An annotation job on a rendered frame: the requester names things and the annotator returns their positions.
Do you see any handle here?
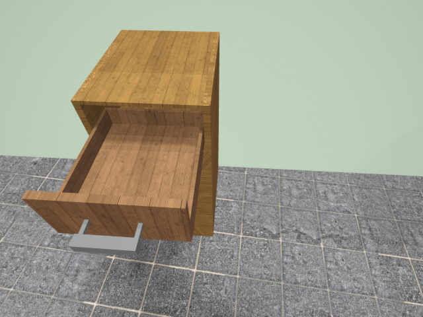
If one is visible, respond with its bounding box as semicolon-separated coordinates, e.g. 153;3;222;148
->
69;219;144;256

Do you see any cabinet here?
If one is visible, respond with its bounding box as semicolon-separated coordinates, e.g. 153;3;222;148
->
71;30;219;236

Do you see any drawer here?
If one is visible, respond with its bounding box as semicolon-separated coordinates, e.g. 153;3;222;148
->
21;108;204;242

